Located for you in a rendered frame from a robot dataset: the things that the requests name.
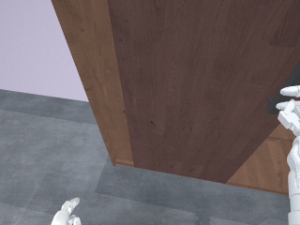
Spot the right robot forearm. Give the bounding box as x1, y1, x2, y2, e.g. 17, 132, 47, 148
287, 136, 300, 225

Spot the wardrobe door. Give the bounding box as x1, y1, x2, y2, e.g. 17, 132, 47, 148
107, 0, 300, 184
67, 0, 133, 161

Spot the robot left hand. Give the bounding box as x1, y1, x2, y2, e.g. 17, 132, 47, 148
51, 197, 82, 225

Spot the handle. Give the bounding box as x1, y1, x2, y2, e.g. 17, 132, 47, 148
76, 0, 109, 84
266, 61, 300, 115

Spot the robot right hand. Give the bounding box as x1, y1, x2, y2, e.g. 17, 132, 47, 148
276, 85, 300, 137

